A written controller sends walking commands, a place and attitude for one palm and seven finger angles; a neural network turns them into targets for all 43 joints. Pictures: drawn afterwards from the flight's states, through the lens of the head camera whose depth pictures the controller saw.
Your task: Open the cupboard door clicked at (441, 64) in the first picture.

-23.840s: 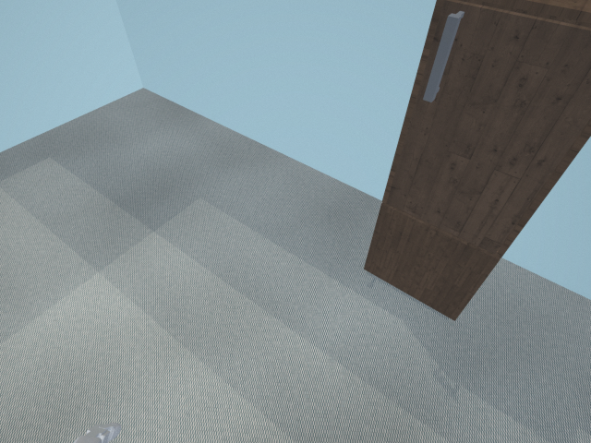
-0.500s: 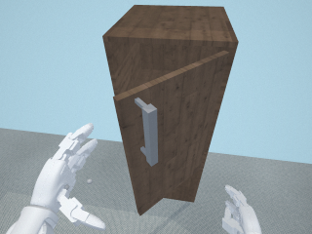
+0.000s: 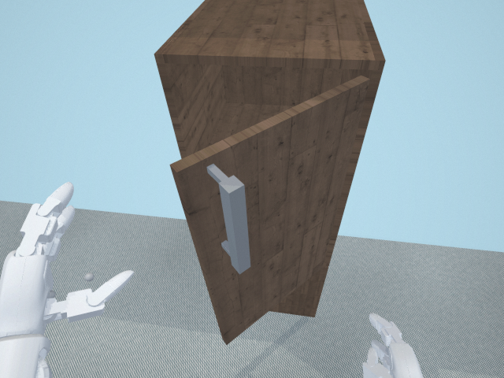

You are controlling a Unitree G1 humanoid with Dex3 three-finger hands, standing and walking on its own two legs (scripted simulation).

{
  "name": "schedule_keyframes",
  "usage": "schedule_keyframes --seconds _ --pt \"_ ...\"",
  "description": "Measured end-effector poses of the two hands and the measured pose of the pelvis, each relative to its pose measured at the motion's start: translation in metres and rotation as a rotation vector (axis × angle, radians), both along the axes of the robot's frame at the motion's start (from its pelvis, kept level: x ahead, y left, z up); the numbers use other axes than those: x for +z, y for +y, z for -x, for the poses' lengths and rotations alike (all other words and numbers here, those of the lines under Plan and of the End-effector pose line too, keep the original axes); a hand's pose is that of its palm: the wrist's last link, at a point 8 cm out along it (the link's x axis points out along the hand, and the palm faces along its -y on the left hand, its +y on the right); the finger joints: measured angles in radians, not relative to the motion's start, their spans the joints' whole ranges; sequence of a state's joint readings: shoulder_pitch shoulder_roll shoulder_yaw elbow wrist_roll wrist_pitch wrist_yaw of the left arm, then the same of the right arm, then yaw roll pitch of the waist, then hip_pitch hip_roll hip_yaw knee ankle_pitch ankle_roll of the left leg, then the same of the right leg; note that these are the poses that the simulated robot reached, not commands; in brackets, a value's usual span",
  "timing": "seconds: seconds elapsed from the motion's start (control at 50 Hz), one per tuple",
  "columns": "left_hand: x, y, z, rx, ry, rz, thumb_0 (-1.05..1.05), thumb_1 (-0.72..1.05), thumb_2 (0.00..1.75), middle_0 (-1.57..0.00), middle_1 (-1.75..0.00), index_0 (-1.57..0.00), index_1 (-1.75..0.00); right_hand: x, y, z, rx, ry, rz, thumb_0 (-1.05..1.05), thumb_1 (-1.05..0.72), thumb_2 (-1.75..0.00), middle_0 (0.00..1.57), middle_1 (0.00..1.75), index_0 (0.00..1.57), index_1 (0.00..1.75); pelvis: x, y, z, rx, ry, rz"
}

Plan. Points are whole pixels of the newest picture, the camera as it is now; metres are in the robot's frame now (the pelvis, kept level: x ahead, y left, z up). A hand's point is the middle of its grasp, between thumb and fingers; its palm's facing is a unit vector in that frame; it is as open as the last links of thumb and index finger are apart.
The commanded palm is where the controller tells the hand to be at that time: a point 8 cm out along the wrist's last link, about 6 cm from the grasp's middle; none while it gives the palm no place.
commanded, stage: draw the hand back to the body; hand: left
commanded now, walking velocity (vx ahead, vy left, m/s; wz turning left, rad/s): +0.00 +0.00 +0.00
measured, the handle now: (229, 222) +0.29 +0.07 +0.14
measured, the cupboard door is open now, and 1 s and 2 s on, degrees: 46 46 46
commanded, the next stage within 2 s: step back with the hand held close in 0.64 s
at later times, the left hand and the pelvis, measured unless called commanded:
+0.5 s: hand (75, 265) +0.20 +0.24 +0.16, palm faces +0.45 -0.80 -0.39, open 7.6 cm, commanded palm +0.14 +0.29 +0.17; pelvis +0.00 -0.01 +0.00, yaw +0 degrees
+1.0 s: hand (62, 274) +0.19 +0.26 +0.15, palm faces +0.37 -0.79 -0.48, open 7.4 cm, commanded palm +0.12 +0.30 +0.18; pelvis -0.03 +0.01 +0.00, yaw -1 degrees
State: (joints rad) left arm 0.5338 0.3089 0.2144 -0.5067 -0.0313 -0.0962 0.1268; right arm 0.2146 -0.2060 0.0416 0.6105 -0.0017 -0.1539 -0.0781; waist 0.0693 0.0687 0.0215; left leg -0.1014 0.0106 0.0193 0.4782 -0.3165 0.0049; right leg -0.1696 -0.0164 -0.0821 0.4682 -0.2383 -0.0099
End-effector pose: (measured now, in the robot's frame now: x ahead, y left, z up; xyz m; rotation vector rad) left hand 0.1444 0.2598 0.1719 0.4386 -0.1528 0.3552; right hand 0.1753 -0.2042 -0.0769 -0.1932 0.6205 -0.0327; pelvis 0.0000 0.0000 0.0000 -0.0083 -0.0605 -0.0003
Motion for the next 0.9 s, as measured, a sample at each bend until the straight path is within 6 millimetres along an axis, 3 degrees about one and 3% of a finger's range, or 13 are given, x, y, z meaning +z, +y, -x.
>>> schedule_keyframes --seconds 0.32,0.42,0.56,0.9 --pt "0.008 0.028 -0.006 0.13 -0.019 -0.041 0.01 0.7 0.82 -0.2 -0.3 -0.2 -0.3 0.001 -0.024 -0.01 -0.04 0.031 0.023 0.01 -0.9 -0.89 0.2 0.3 0.2 0.3 0.003 -0.01 -0.005 -0.004 -0.007 0.0" --pt "0.004 0.025 -0.008 0.13 -0.013 -0.014 0.01 0.81 0.87 -0.2 -0.3 -0.2 -0.3 0.001 -0.026 -0.01 -0.035 0.032 0.025 0.01 -0.91 -0.89 0.2 0.3 0.2 0.3 0.004 -0.01 -0.005 -0.003 -0.007 -0.001" --pt "0.003 0.019 -0.007 0.094 -0.01 -0.017 0.01 0.87 0.89 -0.2 -0.3 -0.21 -0.3 0.002 -0.024 -0.007 -0.042 0.031 0.019 0.01 -0.91 -0.89 0.2 0.3 0.2 0.3 0.004 -0.01 -0.004 -0.006 -0.011 0.0" --pt "0.007 0.038 -0.003 0.088 -0.014 -0.071 0.01 0.89 0.9 -0.21 -0.3 -0.21 -0.3 0.003 -0.021 0.013 -0.06 0.071 0.026 0.01 -0.9 -0.89 0.2 0.3 0.2 0.3 0.005 -0.002 0.013 -0.011 0.021 0.006"
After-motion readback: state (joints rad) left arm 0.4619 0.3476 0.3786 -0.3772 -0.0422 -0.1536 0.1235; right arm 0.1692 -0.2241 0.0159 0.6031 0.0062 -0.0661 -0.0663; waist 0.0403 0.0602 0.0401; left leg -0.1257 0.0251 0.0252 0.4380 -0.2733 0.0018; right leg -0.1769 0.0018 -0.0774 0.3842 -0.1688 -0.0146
